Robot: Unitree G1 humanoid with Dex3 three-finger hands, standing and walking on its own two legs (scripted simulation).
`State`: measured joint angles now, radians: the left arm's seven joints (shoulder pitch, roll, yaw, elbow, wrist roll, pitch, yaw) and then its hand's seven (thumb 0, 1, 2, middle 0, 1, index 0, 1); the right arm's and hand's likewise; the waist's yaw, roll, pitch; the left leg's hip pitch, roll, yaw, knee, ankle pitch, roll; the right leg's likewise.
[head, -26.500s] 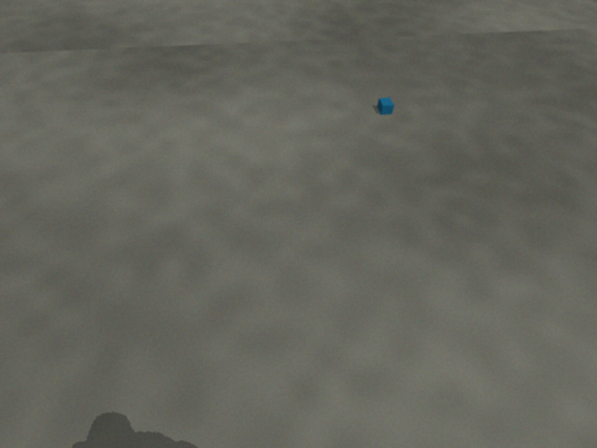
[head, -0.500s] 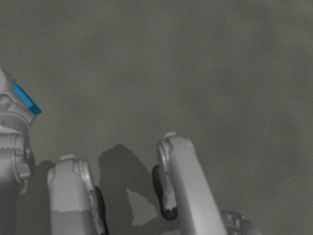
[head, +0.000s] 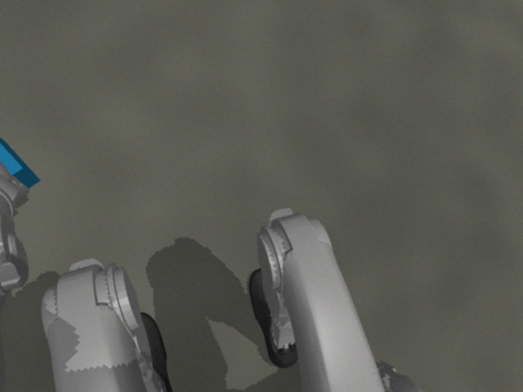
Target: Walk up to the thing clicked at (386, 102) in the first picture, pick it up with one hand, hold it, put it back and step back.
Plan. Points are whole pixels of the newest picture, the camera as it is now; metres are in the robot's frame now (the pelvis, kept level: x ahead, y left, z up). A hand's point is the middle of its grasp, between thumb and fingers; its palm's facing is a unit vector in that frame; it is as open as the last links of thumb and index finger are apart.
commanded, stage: lower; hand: left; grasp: from above
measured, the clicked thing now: out of the picture +0.49 +0.29 -0.18
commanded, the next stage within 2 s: rest in 0.46 s
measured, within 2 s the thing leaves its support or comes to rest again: rests again in 1.76 s
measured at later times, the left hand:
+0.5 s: hand (6, 168) +0.50 +0.28 -0.21, palm faces -0.35 -0.27 -0.90, open 11.3 cm
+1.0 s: hand (17, 170) +0.50 +0.28 -0.24, palm faces -0.34 -0.29 -0.89, open 11.3 cm
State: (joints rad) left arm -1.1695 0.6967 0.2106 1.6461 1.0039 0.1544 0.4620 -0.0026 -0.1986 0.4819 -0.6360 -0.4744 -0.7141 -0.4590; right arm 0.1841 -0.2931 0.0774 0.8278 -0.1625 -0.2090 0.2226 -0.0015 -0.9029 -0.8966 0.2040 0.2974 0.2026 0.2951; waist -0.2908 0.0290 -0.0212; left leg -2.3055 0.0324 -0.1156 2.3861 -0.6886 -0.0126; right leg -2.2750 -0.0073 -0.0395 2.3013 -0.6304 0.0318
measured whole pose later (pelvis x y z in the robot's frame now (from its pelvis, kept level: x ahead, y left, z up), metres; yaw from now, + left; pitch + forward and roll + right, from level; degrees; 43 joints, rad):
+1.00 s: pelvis +0.01 +0.01 -0.02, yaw -5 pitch +32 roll -11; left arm -1.23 0.90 0.24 1.80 1.03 0.10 0.61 -0.02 -0.22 0.61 -0.62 -0.49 -0.70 -0.49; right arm 0.17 -0.34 0.21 0.75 -0.21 -0.28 0.32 0.00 -0.91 -0.90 0.20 0.30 0.20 0.30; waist -0.39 -0.07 0.12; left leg -2.36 0.04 -0.20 2.51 -0.73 0.00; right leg -2.29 0.02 -0.10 2.35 -0.64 0.05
